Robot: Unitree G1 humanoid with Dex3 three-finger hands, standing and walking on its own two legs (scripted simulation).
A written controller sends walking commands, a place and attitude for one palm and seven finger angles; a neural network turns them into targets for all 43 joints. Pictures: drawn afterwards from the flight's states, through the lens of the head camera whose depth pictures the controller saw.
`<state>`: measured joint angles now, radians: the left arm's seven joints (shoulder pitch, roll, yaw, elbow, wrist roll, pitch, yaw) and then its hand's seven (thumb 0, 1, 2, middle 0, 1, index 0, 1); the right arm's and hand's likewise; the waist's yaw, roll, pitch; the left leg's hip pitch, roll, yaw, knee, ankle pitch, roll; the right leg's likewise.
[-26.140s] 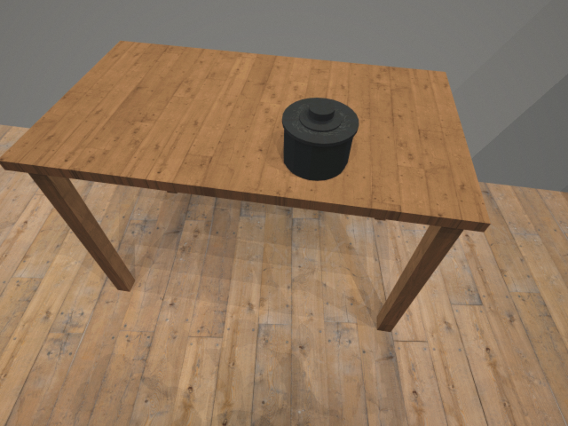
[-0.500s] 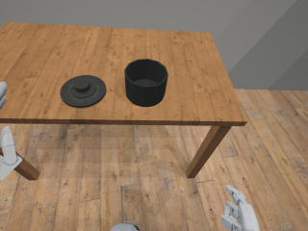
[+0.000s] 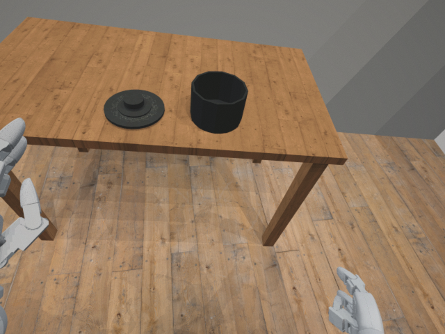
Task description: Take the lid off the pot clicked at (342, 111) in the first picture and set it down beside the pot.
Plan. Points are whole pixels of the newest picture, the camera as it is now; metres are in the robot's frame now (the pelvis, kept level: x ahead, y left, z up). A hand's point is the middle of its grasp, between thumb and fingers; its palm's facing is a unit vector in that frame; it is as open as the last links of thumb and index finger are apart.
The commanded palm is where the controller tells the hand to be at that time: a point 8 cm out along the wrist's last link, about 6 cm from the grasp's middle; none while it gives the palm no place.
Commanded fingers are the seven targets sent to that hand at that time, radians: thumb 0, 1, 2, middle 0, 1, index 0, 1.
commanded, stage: stop stepping back and stand still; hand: left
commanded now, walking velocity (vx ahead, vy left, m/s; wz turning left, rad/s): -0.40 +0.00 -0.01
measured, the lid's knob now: (133, 100) +0.69 +0.27 -0.02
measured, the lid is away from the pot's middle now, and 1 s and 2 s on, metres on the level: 0.24 0.24 0.24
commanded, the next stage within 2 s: let the arm hang, fingers relaxed in 0.74 s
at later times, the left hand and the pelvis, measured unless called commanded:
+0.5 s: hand out of the picture +0.12 +0.27 +0.15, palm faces +0.36 -0.87 -0.34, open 7.4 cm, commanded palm +0.06 +0.30 +0.19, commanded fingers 0.00 0.90 0.90 -0.20 -0.30 -0.20 -0.30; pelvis -0.08 +0.02 +0.00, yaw -2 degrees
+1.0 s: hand out of the picture +0.11 +0.27 -0.06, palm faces +0.13 -0.93 -0.35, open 7.4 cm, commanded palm none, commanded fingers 0.00 0.90 0.90 -0.20 -0.30 -0.20 -0.30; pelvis -0.07 +0.04 +0.00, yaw -1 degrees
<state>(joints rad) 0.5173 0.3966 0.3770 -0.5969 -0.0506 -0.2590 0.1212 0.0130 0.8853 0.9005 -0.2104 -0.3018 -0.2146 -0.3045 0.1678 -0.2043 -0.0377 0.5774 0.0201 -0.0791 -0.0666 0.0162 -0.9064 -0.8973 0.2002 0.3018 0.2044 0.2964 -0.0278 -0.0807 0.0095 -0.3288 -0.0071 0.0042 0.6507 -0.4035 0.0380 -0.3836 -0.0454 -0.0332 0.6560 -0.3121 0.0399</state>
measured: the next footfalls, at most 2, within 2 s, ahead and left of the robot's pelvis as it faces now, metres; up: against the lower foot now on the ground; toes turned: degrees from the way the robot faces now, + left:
right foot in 0.28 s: -0.05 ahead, -0.09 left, +0.00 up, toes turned -4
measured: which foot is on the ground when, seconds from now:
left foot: down 0.00-1.00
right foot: up 0.00-0.26, down 0.28-1.00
